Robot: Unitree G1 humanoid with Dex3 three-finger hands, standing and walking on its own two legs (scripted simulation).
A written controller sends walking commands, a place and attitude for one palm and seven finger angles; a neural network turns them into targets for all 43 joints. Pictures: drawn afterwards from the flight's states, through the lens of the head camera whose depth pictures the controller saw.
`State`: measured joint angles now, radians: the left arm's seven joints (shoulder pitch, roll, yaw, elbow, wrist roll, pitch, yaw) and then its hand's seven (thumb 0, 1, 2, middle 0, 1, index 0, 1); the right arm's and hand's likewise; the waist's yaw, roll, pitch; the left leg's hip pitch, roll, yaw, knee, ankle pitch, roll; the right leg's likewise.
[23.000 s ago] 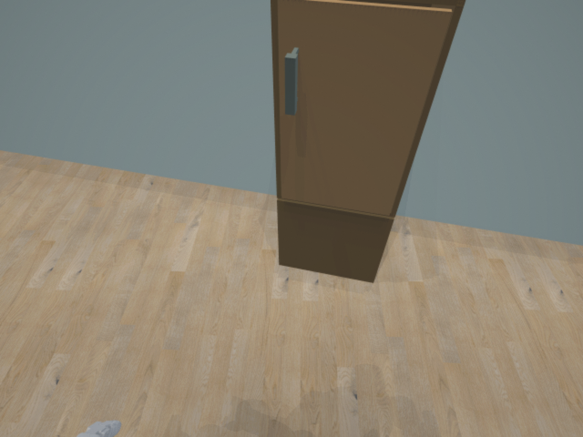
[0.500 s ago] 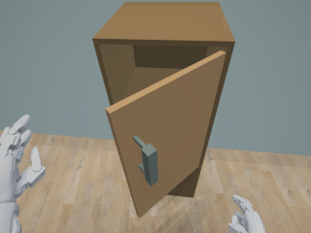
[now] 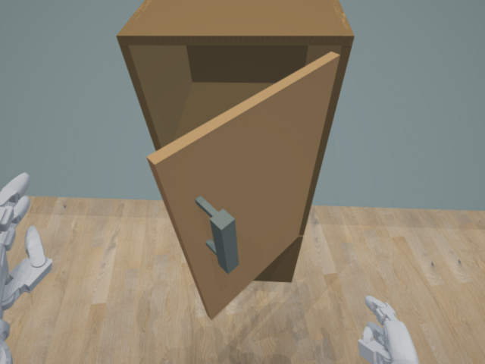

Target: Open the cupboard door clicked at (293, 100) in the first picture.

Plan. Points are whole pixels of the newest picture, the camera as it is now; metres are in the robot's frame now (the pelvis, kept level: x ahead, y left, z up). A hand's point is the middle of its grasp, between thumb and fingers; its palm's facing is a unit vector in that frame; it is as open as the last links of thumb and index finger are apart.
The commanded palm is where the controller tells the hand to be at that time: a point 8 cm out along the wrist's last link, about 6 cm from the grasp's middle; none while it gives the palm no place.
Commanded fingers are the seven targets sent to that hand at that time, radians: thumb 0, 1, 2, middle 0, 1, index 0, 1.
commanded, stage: step back with the hand held close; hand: left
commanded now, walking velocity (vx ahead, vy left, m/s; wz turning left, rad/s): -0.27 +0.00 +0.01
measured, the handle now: (216, 235) +0.29 +0.07 +0.07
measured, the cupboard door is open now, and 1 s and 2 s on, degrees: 47 47 47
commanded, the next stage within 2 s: stop stepping back and stand still in 0.82 s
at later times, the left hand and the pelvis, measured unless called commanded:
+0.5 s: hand out of the picture +0.11 +0.28 +0.14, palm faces +0.43 -0.79 -0.44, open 7.4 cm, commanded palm +0.05 +0.33 +0.17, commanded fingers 0.00 0.90 0.90 -0.20 -0.30 -0.20 -0.30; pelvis -0.09 +0.03 -0.02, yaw +0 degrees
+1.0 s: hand out of the picture +0.02 +0.24 +0.16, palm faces +0.29 -0.82 -0.50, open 7.4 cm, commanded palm -0.03 +0.30 +0.17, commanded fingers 0.00 0.90 0.90 -0.20 -0.30 -0.20 -0.30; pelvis -0.19 +0.01 -0.01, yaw -4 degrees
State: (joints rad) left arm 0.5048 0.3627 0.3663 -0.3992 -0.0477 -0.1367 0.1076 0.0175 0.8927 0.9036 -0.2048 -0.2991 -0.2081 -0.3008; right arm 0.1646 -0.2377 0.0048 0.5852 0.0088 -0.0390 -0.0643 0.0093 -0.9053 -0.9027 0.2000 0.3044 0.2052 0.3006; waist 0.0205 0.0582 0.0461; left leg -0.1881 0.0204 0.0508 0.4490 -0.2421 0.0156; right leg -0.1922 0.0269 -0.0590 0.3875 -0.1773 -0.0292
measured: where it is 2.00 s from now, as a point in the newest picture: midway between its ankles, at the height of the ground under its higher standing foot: outside the picture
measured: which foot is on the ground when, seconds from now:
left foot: down 0.00-0.86, up 0.88-1.00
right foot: down 0.00-0.54, up 0.56-0.86, down 0.88-1.00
